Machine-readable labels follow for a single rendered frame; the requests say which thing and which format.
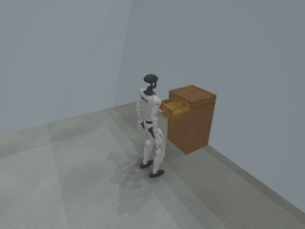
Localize right robot hand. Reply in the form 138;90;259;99
154;138;163;151

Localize left robot hand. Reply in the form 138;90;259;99
137;120;144;131

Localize left robot upper arm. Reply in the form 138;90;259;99
135;89;146;110

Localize drawer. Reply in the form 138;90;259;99
159;97;191;122

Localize robot left foot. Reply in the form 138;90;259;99
140;160;153;169

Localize robot right forearm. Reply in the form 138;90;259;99
152;117;160;139

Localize robot left forearm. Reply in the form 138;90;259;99
135;107;143;121

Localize humanoid robot head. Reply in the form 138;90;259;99
143;73;158;96

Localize cabinet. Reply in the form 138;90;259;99
167;85;216;155

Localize right robot upper arm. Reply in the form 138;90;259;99
150;96;162;122

